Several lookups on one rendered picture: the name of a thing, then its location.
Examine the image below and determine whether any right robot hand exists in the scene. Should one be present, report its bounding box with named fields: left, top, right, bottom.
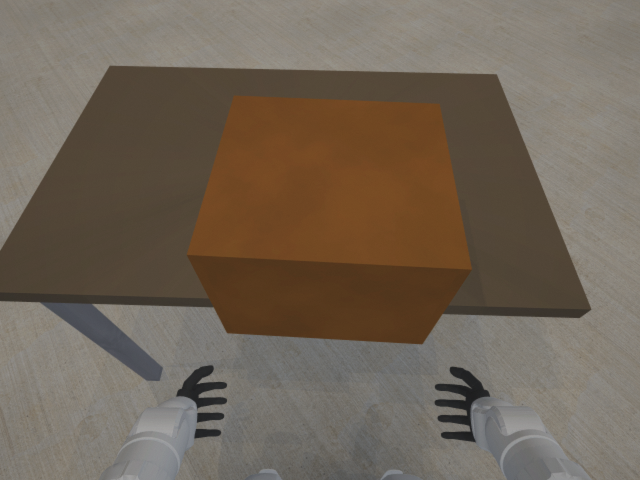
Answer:
left=435, top=367, right=490, bottom=443

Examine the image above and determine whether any robot right forearm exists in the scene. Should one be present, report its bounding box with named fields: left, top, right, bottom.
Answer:
left=470, top=397, right=592, bottom=480

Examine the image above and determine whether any left robot shin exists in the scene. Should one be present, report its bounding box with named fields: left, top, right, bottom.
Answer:
left=259, top=469, right=280, bottom=477

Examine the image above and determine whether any robot left forearm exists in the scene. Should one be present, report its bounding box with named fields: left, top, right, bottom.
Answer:
left=99, top=396, right=197, bottom=480

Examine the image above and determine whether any carton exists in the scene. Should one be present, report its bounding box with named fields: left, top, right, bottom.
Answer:
left=187, top=96, right=472, bottom=344

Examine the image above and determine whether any table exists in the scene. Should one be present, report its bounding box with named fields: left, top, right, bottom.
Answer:
left=0, top=66, right=592, bottom=381

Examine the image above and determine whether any left robot hand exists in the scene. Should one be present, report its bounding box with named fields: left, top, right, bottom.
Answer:
left=176, top=365, right=227, bottom=439

